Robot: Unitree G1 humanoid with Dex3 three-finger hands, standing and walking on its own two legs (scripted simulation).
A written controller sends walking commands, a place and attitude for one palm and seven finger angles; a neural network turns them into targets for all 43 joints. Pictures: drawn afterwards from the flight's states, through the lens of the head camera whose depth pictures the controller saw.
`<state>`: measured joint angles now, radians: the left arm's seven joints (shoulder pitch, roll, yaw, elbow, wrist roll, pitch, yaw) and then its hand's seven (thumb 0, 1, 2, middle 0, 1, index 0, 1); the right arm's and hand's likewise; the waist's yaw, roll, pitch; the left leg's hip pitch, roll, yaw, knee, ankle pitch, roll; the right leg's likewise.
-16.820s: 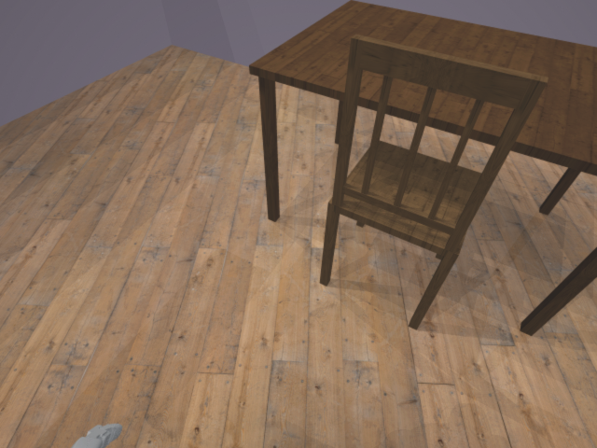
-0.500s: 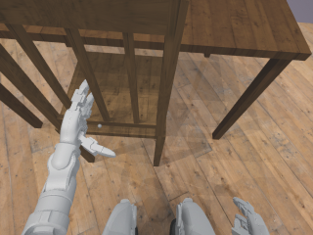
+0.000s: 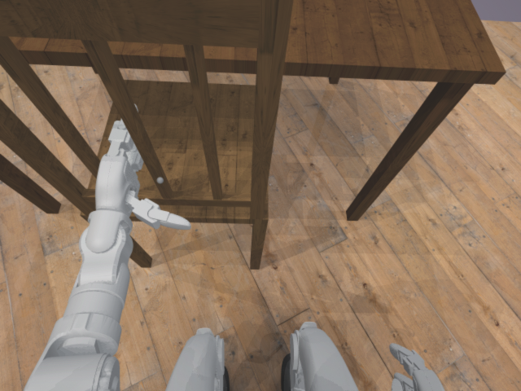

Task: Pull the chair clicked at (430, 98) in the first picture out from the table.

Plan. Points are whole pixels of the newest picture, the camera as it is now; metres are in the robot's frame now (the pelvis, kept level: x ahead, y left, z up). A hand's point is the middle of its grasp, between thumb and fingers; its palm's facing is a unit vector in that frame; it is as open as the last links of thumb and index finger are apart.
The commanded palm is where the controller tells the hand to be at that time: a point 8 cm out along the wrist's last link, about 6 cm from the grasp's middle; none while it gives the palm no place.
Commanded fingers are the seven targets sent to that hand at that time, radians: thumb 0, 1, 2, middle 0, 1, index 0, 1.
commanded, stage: push the fingers through the gap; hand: left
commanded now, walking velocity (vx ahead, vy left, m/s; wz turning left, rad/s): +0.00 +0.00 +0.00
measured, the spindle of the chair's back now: (142, 141) +0.47 +0.17 +0.06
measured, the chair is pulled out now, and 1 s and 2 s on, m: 0.00 0.00 0.01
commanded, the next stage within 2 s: hook a spindle and tug to test in 0.48 s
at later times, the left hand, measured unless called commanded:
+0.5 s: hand (156, 167) +0.44 +0.15 +0.03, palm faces -0.02 -1.00 -0.06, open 16.9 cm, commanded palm +0.41 +0.20 +0.02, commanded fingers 0.00 -0.50 0.30 -0.06 -0.08 -0.06 -0.08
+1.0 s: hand (165, 171) +0.44 +0.14 +0.02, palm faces -0.05 -1.00 -0.04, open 14.7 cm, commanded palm +0.42 +0.19 +0.02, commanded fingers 0.00 -0.11 0.47 -0.45 -1.29 -0.45 -1.29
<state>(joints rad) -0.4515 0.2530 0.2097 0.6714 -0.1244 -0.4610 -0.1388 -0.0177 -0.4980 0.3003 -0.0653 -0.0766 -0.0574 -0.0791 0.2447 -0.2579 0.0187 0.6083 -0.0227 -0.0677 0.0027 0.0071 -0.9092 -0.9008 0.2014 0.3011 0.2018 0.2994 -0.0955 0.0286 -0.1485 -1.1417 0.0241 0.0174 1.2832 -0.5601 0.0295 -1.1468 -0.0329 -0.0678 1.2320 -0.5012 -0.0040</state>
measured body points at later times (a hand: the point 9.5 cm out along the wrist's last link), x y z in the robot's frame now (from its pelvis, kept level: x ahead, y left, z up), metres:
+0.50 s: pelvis +0.00 +0.00 +0.00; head +0.14 +0.01 +0.43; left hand +0.43 +0.21 +0.04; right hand +0.09 -0.26 -0.12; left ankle +0.02 +0.10 -0.62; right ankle +0.04 -0.12 -0.62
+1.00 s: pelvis +0.01 +0.00 +0.00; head +0.14 +0.01 +0.43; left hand +0.43 +0.20 +0.02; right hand +0.10 -0.25 -0.12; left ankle +0.02 +0.10 -0.62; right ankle +0.04 -0.12 -0.62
